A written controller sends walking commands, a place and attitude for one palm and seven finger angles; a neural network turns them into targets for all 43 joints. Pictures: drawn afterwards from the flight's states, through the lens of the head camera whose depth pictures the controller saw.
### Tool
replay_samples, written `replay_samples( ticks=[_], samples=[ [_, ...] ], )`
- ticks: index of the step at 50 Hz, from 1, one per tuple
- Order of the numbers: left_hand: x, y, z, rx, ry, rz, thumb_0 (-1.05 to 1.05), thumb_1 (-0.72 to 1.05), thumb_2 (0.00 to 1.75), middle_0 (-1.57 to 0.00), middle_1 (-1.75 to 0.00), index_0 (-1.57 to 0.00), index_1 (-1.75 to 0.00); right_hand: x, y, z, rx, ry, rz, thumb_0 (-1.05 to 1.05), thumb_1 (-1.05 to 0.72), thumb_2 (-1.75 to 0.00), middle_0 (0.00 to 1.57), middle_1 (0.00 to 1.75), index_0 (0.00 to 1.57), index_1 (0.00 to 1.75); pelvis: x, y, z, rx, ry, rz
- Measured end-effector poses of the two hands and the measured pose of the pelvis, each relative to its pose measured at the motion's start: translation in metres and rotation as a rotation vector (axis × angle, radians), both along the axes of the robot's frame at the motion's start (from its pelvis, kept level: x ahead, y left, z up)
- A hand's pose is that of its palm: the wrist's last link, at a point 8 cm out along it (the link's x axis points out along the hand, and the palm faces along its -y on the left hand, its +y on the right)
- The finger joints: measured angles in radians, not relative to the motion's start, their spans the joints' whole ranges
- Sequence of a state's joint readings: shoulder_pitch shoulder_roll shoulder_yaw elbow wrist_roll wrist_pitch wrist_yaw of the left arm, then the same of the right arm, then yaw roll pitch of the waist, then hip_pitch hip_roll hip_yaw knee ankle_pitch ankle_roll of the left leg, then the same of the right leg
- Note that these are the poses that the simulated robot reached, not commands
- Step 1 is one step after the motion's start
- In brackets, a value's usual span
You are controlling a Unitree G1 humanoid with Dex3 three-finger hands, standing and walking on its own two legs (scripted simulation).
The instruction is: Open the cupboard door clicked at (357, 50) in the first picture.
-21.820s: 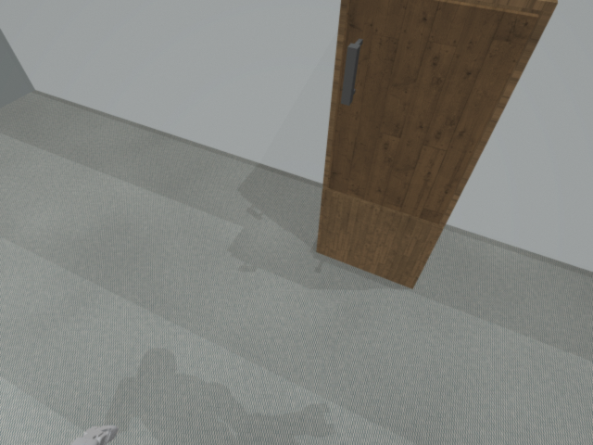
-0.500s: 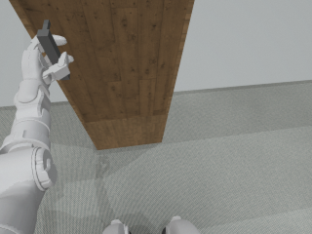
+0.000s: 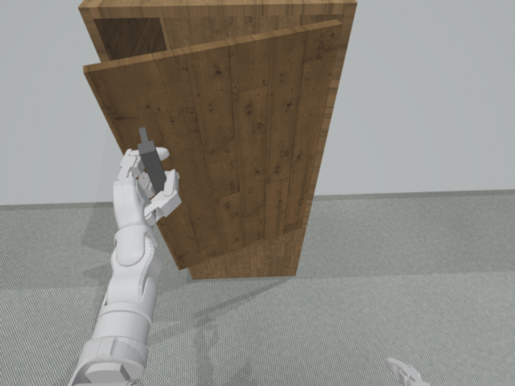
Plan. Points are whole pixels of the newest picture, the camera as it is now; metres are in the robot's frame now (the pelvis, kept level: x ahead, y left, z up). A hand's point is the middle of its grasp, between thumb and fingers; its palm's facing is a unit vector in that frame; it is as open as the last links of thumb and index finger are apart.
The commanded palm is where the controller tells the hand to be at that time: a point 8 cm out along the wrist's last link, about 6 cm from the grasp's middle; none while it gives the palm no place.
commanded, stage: pull the door open along its arc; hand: left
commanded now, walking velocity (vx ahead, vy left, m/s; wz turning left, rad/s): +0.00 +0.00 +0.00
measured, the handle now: (156, 169) +0.44 +0.18 +0.09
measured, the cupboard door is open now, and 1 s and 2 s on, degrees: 19 43 47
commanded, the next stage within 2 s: open thumb and fingers to let go in 0.48 s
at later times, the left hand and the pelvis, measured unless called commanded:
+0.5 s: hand (230, 248) +0.29 +0.04 +0.09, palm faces +0.37 -0.93 -0.03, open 6.2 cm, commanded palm +0.23 +0.08 +0.09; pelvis +0.00 -0.03 +0.00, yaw +3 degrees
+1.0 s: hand (229, 246) +0.29 +0.05 +0.10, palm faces +0.41 -0.91 -0.02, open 10.7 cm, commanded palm +0.25 +0.08 +0.09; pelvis -0.02 -0.04 +0.00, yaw +4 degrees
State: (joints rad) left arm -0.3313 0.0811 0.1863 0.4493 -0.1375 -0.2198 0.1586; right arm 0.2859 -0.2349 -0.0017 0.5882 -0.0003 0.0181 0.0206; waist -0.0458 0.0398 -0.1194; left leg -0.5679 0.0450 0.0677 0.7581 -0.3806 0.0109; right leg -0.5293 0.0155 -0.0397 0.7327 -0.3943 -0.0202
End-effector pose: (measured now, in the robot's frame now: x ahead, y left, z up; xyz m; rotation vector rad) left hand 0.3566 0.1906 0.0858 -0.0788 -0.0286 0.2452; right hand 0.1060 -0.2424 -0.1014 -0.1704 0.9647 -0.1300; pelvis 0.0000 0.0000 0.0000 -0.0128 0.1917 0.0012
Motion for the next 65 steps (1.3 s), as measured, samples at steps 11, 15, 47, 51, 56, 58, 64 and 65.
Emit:
replay_samples(
  ticks=[11,15,47,51,56,58,64,65],
  samples=[
    [-0.058,-0.055,0.007,0.053,0.057,0.217,0.01,0.69,0.78,-0.32,-1.31,-0.33,-1.32,0.064,0.020,0.016,0.037,-0.132,0.124,0.01,-0.91,-0.90,0.20,0.30,0.20,0.30,0.002,-0.014,0.003,0.014,-0.066,0.034],
    [-0.076,-0.073,0.008,0.054,0.065,0.205,0.01,0.68,0.77,-0.32,-1.31,-0.34,-1.33,0.069,0.019,0.018,0.033,-0.135,0.136,0.01,-0.91,-0.90,0.20,0.30,0.21,0.30,0.002,-0.019,0.004,0.017,-0.091,0.045],
    [-0.105,-0.103,0.011,0.093,0.062,0.183,0.01,0.18,0.59,-0.35,-1.28,-0.35,-1.28,0.060,0.001,0.008,0.035,-0.123,0.158,0.01,-0.91,-0.90,0.20,0.30,0.20,0.30,-0.014,-0.039,0.003,0.033,-0.126,0.075],
    [-0.104,-0.103,0.011,0.089,0.058,0.174,0.00,-0.06,0.49,-0.33,-1.25,-0.33,-1.25,0.055,0.003,0.008,0.034,-0.118,0.151,0.01,-0.91,-0.90,0.20,0.30,0.20,0.30,-0.016,-0.036,0.003,0.032,-0.128,0.071],
    [-0.103,-0.102,0.011,0.091,0.057,0.168,0.00,-0.31,0.38,-0.32,-1.19,-0.31,-1.19,0.050,0.008,0.008,0.031,-0.110,0.146,0.01,-0.91,-0.90,0.20,0.30,0.20,0.30,-0.018,-0.031,0.003,0.027,-0.131,0.067],
    [-0.102,-0.102,0.011,0.091,0.057,0.163,0.00,-0.37,0.36,-0.31,-1.15,-0.30,-1.15,0.048,0.010,0.008,0.032,-0.109,0.144,0.01,-0.91,-0.90,0.20,0.30,0.20,0.30,-0.019,-0.029,0.003,0.025,-0.132,0.065],
    [-0.103,-0.102,0.011,0.093,0.056,0.144,-0.01,-0.46,0.32,-0.27,-0.94,-0.27,-0.94,0.045,0.018,0.009,0.038,-0.114,0.143,0.01,-0.91,-0.90,0.20,0.30,0.20,0.30,-0.020,-0.024,0.002,0.021,-0.133,0.059],
    [-0.103,-0.102,0.011,0.094,0.055,0.139,-0.01,-0.47,0.31,-0.27,-0.90,-0.26,-0.90,0.045,0.019,0.010,0.039,-0.114,0.143,0.01,-0.91,-0.90,0.20,0.30,0.20,0.30,-0.021,-0.023,0.002,0.020,-0.134,0.058]
  ],
)
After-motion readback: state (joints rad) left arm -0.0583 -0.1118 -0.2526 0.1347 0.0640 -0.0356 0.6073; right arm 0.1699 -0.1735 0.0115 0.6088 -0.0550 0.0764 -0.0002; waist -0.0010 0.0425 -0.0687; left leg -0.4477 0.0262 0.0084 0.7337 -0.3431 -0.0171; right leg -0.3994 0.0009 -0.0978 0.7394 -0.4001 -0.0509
